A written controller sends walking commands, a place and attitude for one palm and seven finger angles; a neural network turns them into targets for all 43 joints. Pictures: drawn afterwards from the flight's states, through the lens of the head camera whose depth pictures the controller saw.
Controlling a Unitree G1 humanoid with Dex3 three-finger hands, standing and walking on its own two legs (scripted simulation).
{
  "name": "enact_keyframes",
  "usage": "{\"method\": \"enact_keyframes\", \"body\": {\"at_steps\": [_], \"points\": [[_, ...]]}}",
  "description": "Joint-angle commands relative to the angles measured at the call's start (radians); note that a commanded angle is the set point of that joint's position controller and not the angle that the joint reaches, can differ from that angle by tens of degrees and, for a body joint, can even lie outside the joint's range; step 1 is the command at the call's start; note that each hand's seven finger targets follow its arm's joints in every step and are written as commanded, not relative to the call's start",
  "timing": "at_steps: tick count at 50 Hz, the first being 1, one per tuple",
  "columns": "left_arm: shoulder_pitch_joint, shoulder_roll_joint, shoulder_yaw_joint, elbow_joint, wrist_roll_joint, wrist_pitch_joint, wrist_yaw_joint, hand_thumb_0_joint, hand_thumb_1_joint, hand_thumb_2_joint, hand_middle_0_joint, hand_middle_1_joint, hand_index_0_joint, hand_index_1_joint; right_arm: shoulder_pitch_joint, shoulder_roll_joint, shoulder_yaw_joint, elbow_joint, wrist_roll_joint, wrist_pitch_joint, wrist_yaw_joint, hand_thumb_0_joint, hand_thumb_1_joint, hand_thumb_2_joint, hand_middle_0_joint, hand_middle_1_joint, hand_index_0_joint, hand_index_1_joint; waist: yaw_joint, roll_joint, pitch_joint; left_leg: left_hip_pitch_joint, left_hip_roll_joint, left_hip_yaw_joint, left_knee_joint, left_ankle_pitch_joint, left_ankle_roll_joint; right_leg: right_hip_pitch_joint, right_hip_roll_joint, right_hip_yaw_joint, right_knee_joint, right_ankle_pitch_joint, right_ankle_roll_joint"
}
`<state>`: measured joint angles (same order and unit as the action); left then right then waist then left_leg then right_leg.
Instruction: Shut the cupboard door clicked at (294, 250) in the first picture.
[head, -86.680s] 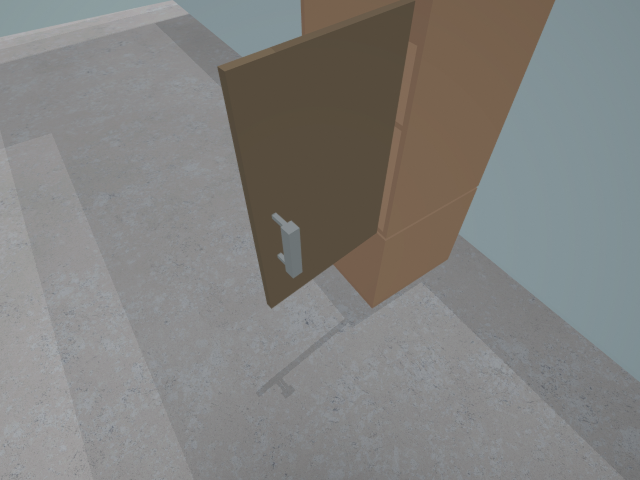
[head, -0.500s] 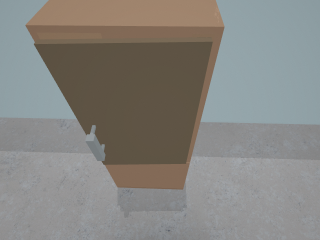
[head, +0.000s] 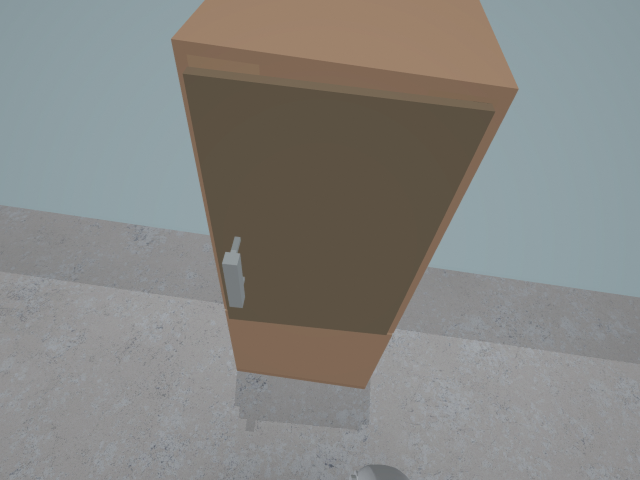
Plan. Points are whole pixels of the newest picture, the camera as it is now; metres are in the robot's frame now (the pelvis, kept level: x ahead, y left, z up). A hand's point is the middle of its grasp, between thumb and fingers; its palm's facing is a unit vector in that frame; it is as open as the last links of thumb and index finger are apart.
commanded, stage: come to a stop and stand still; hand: left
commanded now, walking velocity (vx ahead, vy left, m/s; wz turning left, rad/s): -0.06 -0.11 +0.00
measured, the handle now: (236, 272) +0.47 +0.16 -0.12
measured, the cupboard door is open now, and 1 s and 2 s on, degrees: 3 3 3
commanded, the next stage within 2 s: look again from close up in 0.74 s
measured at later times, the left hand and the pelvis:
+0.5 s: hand out of the picture +0.10 +0.11 -0.18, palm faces +0.06 -0.98 -0.19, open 7.1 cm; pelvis +0.02 -0.07 -0.01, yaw +0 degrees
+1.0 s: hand out of the picture +0.00 +0.09 -0.18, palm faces +0.02 -0.98 -0.18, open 7.3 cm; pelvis +0.02 -0.06 -0.01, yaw -1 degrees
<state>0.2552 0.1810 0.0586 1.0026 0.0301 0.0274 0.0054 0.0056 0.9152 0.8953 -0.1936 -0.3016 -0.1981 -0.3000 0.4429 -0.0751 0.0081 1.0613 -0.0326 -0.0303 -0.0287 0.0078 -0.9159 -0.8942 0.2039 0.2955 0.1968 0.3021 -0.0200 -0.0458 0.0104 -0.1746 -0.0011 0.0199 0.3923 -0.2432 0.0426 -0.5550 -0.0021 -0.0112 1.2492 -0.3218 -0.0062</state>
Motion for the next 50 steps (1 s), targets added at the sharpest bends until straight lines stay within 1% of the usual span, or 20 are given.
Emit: {"method": "enact_keyframes", "body": {"at_steps": [1, 6, 9, 11, 12, 13, 14, 16, 20, 22, 23, 26, 31, 41, 42, 43, 44, 45, 46, 50], "points": [[-0.044, 0.017, -0.007, -0.063, -0.002, -0.015, -0.001, 0.000, 0.900, 0.900, -0.200, -0.300, -0.200, -0.300, 0.117, -0.168, -0.032, -0.021, -0.006, -0.028, -0.029, 0.000, -0.900, -0.900, 0.200, 0.300, 0.200, 0.300, -0.022, 0.167, 0.030, 0.166, 0.283, -0.199, -0.084, 0.561, 0.150, -0.152, -0.028, 0.015, -0.042, -0.037, 0.015], [-0.091, -0.012, -0.021, -0.076, -0.019, -0.012, 0.004, 0.000, 0.900, 0.900, -0.200, -0.300, -0.200, -0.300, 0.075, -0.181, -0.039, -0.015, -0.007, -0.008, -0.022, 0.000, -0.900, -0.900, 0.200, 0.300, 0.200, 0.300, -0.028, 0.237, 0.037, 0.049, 0.250, -0.134, -0.065, 0.545, 0.132, 0.087, -0.020, -0.047, -0.397, -0.115, 0.009], [-0.038, -0.013, -0.018, -0.050, -0.023, -0.028, 0.007, 0.000, 0.900, 0.900, -0.200, -0.300, -0.200, -0.300, 0.045, -0.190, -0.045, -0.013, -0.002, 0.004, -0.017, 0.000, -0.900, -0.900, 0.200, 0.300, 0.200, 0.300, -0.001, 0.235, -0.004, 0.005, 0.227, -0.141, -0.015, 0.437, 0.101, 0.254, -0.005, -0.052, -0.645, -0.011, 0.002], [0.045, 0.041, -0.012, -0.006, -0.020, -0.049, 0.014, 0.000, 0.900, 0.900, -0.200, -0.300, -0.200, -0.300, 0.042, -0.149, -0.042, -0.005, 0.012, 0.005, -0.009, 0.000, -0.900, -0.900, 0.200, 0.300, 0.200, 0.300, 0.030, 0.111, -0.050, -0.089, 0.150, -0.096, 0.080, 0.227, 0.024, 0.490, -0.053, 0.007, -0.876, 0.210, 0.006], [0.087, 0.089, -0.008, 0.017, -0.020, -0.059, 0.023, 0.000, 0.900, 0.900, -0.200, -0.300, -0.200, -0.300, 0.048, -0.106, -0.031, -0.009, 0.022, 0.002, -0.003, 0.000, -0.900, -0.900, 0.200, 0.300, 0.200, 0.300, 0.038, -0.036, -0.097, -0.216, 0.095, -0.040, 0.135, -0.023, -0.023, 0.639, -0.196, 0.160, -0.858, 0.378, -0.033], [0.101, 0.129, -0.007, 0.029, -0.020, -0.060, 0.027, 0.000, 0.900, 0.900, -0.200, -0.300, -0.200, -0.300, 0.036, -0.080, -0.026, -0.019, 0.023, 0.008, -0.004, 0.000, -0.900, -0.900, 0.200, 0.300, 0.200, 0.300, 0.035, -0.160, -0.082, -0.245, 0.034, 0.024, 0.193, -0.259, -0.049, 0.593, -0.320, 0.252, -0.876, 0.495, -0.101], [0.091, 0.136, -0.015, 0.025, -0.017, -0.055, 0.024, 0.000, 0.900, 0.900, -0.200, -0.300, -0.200, -0.300, 0.023, -0.085, -0.031, -0.018, 0.020, 0.016, -0.005, 0.000, -0.900, -0.900, 0.200, 0.300, 0.200, 0.300, 0.034, -0.120, -0.059, -0.190, 0.024, 0.008, 0.273, -0.324, -0.044, 0.487, -0.339, 0.242, -0.908, 0.469, -0.142], [0.010, 0.101, -0.013, 0.020, -0.014, -0.056, 0.027, 0.000, 0.900, 0.900, -0.200, -0.300, -0.200, -0.300, 0.021, -0.073, -0.034, 0.004, 0.015, 0.037, -0.004, 0.000, -0.900, -0.900, 0.200, 0.300, 0.200, 0.300, 0.005, -0.235, 0.014, -0.163, 0.048, 0.005, 0.302, -0.279, -0.043, 0.378, -0.261, 0.210, -0.942, 0.351, -0.153], [-0.033, 0.054, -0.027, 0.019, -0.023, -0.053, 0.029, 0.000, 0.900, 0.900, -0.200, -0.300, -0.200, -0.300, 0.018, -0.062, -0.025, 0.051, 0.018, 0.026, -0.004, 0.000, -0.900, -0.900, 0.200, 0.300, 0.200, 0.300, -0.019, -0.078, 0.045, 0.001, 0.047, 0.009, 0.072, -0.007, -0.050, 0.289, -0.180, 0.103, -0.885, 0.333, -0.117], [-0.018, 0.029, -0.033, 0.019, -0.030, -0.051, 0.026, 0.000, 0.900, 0.900, -0.200, -0.300, -0.200, -0.300, -0.003, -0.088, -0.025, 0.060, 0.012, 0.007, -0.007, 0.000, -0.900, -0.900, 0.200, 0.300, 0.200, 0.300, 0.003, 0.098, 0.057, 0.017, 0.097, -0.047, -0.018, 0.182, -0.035, 0.292, -0.107, 0.064, -0.835, 0.287, -0.067], [-0.012, 0.027, -0.033, 0.021, -0.031, -0.050, 0.025, 0.000, 0.900, 0.900, -0.200, -0.300, -0.200, -0.300, -0.033, -0.106, -0.023, 0.051, 0.010, 0.004, -0.009, 0.000, -0.900, -0.900, 0.200, 0.300, 0.200, 0.300, 0.016, 0.109, 0.055, -0.011, 0.125, -0.061, -0.025, 0.240, -0.026, 0.328, -0.085, 0.054, -0.836, 0.276, -0.051], [0.014, 0.038, -0.032, 0.040, -0.021, -0.046, 0.025, 0.000, 0.900, 0.900, -0.200, -0.300, -0.200, -0.300, -0.101, -0.097, -0.023, 0.042, 0.013, 0.007, -0.012, 0.000, -0.900, -0.900, 0.200, 0.300, 0.200, 0.300, 0.031, 0.159, 0.111, -0.046, 0.111, -0.041, -0.037, 0.167, -0.032, 0.350, -0.094, 0.078, -0.875, 0.259, -0.044], [0.030, 0.056, -0.038, 0.059, -0.022, -0.055, 0.024, 0.000, 0.900, 0.900, -0.200, -0.300, -0.200, -0.300, -0.102, -0.123, -0.023, 0.042, 0.016, 0.013, -0.012, 0.000, -0.900, -0.900, 0.200, 0.300, 0.200, 0.300, 0.018, 0.013, 0.040, 0.020, 0.101, -0.023, -0.033, 0.139, -0.042, 0.400, -0.113, 0.076, -0.904, 0.362, -0.043], [0.064, 0.057, -0.047, 0.089, -0.022, -0.056, 0.025, 0.000, 0.900, 0.900, -0.200, -0.300, -0.200, -0.300, -0.120, -0.138, -0.013, 0.057, 0.019, 0.015, -0.012, 0.000, -0.900, -0.900, 0.200, 0.300, 0.200, 0.300, 0.022, 0.032, 0.057, 0.039, 0.104, -0.021, -0.064, 0.127, -0.041, 0.394, -0.106, 0.070, -0.926, 0.304, -0.044], [0.190, 0.098, -0.036, 0.138, -0.007, -0.088, 0.072, 0.000, 0.900, 0.900, -0.200, -0.300, -0.200, -0.300, -0.235, -0.192, -0.028, -0.008, 0.031, -0.003, 0.000, 0.000, -0.900, -0.900, 0.200, 0.300, 0.200, 0.300, 0.074, -0.023, 0.038, -0.066, 0.099, 0.035, 0.207, 0.091, -0.063, 0.430, -0.192, 0.153, -0.890, 0.883, 0.037], [0.173, 0.145, -0.026, 0.089, -0.010, -0.096, 0.069, 0.000, 0.900, 0.900, -0.200, -0.300, -0.200, -0.300, -0.169, -0.134, -0.022, -0.057, 0.031, 0.010, 0.003, 0.000, -0.900, -0.900, 0.200, 0.300, 0.200, 0.300, 0.021, -0.043, -0.069, -0.124, 0.055, -0.020, 0.251, -0.148, -0.044, 0.530, -0.256, 0.206, -0.865, 0.921, 0.001], [0.144, 0.119, -0.037, 0.074, -0.010, -0.096, 0.060, 0.000, 0.900, 0.900, -0.200, -0.300, -0.200, -0.300, -0.170, -0.136, -0.025, -0.053, 0.030, 0.012, 0.003, 0.000, -0.900, -0.900, 0.200, 0.300, 0.200, 0.300, 0.015, 0.048, -0.062, -0.115, 0.058, -0.019, 0.259, -0.159, -0.039, 0.500, -0.251, 0.174, -0.870, 0.843, -0.061], [0.125, 0.107, -0.038, 0.074, -0.006, -0.093, 0.059, 0.000, 0.900, 0.900, -0.200, -0.300, -0.200, -0.300, -0.138, -0.113, -0.023, -0.044, 0.032, 0.011, 0.004, 0.000, -0.900, -0.900, 0.200, 0.300, 0.200, 0.300, -0.003, 0.042, -0.087, -0.087, 0.061, -0.003, 0.214, -0.137, -0.046, 0.476, -0.228, 0.139, -0.875, 0.709, -0.103], [0.104, 0.108, -0.038, 0.063, -0.012, -0.091, 0.056, 0.000, 0.900, 0.900, -0.200, -0.300, -0.200, -0.300, -0.108, -0.098, -0.018, -0.035, 0.029, 0.011, 0.007, 0.000, -0.900, -0.900, 0.200, 0.300, 0.200, 0.300, -0.009, 0.088, -0.099, -0.008, 0.045, 0.010, 0.139, -0.057, -0.049, 0.447, -0.201, 0.117, -0.850, 0.642, -0.113], [0.091, 0.045, -0.052, 0.058, -0.021, -0.072, 0.045, 0.000, 0.900, 0.900, -0.200, -0.300, -0.200, -0.300, -0.066, -0.149, -0.014, -0.029, 0.021, 0.004, 0.002, 0.000, -0.900, -0.900, 0.200, 0.300, 0.200, 0.300, -0.005, 0.014, 0.038, -0.037, 0.109, -0.049, 0.036, 0.059, -0.016, 0.318, -0.098, 0.083, -0.866, 0.169, -0.056]]}}
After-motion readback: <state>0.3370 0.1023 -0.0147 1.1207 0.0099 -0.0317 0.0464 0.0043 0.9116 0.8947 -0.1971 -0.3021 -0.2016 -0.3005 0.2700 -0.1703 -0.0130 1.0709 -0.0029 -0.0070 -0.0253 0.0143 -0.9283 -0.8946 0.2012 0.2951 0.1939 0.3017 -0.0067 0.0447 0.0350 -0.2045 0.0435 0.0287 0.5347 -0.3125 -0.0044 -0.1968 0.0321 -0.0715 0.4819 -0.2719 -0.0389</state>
